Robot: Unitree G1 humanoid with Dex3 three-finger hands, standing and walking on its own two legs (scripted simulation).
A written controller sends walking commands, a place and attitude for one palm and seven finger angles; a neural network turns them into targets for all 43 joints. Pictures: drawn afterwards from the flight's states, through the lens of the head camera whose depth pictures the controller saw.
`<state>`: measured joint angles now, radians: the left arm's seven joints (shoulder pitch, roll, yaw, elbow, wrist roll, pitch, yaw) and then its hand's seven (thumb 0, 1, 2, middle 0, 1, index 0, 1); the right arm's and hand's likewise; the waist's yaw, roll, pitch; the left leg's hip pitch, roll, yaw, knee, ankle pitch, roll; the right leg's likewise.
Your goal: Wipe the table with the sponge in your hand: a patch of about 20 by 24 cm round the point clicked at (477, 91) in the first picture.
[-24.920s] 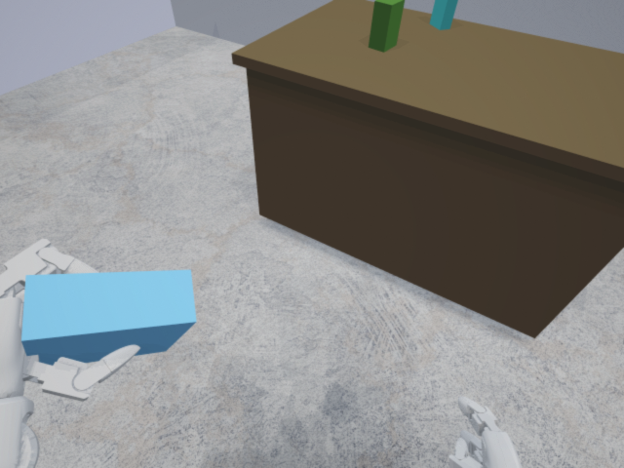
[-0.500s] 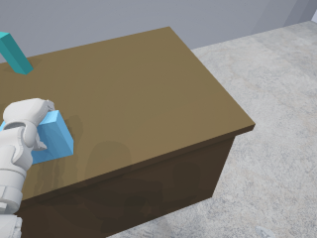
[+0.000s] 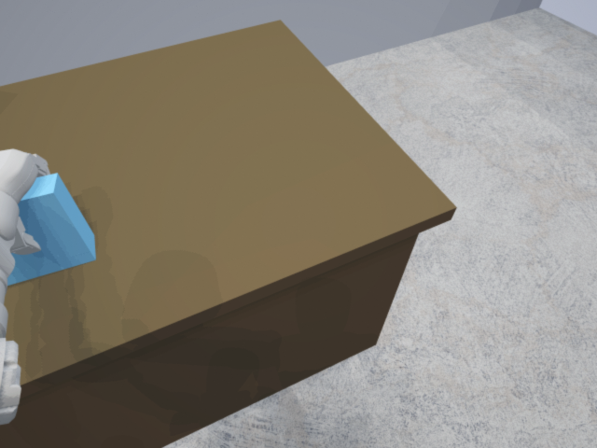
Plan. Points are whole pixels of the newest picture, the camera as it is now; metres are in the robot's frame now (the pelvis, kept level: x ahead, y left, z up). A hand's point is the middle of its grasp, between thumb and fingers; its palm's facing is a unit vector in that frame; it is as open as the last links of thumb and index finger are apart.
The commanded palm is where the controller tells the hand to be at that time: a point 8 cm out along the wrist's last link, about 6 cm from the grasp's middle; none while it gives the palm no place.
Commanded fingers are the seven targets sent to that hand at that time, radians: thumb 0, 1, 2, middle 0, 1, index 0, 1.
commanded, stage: wipe forward along the first lane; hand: left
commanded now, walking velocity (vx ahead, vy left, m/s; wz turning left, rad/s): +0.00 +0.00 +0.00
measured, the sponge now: (33, 243) +0.38 +0.39 +0.07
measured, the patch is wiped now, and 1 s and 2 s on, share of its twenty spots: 0.20 0.35 0.40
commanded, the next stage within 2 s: slide across to the middle lane in 0.48 s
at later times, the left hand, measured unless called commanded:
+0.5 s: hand (12, 182) +0.45 +0.42 +0.12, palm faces -0.16 +0.02 -0.99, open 9.6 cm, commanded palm +0.44 +0.41 +0.15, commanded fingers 0.00 0.10 1.30 -1.20 -1.60 -1.20 -1.60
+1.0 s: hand (37, 165) +0.47 +0.39 +0.12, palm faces -0.10 +0.03 -0.99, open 9.7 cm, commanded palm +0.46 +0.37 +0.17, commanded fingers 0.00 0.10 1.30 -1.20 -1.60 -1.20 -1.60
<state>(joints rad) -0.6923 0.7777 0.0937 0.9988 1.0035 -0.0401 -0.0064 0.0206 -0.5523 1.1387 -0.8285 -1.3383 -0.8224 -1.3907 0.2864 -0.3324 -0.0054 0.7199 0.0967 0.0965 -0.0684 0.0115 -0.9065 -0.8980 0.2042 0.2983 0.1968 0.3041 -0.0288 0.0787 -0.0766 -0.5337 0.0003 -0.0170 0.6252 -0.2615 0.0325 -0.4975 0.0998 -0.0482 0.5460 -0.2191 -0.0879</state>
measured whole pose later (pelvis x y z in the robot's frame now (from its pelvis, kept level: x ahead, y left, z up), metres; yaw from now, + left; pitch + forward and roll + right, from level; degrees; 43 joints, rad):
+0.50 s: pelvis +0.02 +0.04 +0.00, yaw +0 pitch +13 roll -2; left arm -0.83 0.78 0.04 1.06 1.05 -0.03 -0.02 0.01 -0.56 1.14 -0.83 -1.33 -0.83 -1.39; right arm 0.30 -0.30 0.01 0.70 0.09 0.11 -0.06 0.01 -0.91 -0.90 0.21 0.30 0.20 0.30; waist -0.04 0.06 -0.10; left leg -0.55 -0.04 0.00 0.60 -0.27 0.07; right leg -0.50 0.06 -0.03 0.51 -0.23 -0.03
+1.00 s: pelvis +0.05 +0.06 +0.01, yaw +2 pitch +11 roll -2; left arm -0.82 0.63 -0.10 0.91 1.00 0.10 0.02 0.00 -0.53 1.14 -0.79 -1.38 -0.79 -1.44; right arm 0.26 -0.28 -0.01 0.75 0.07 0.11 -0.04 0.01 -0.91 -0.90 0.21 0.30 0.20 0.30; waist 0.00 0.06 -0.09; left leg -0.43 -0.08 -0.03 0.52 -0.27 0.09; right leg -0.38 0.02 -0.05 0.45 -0.25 -0.02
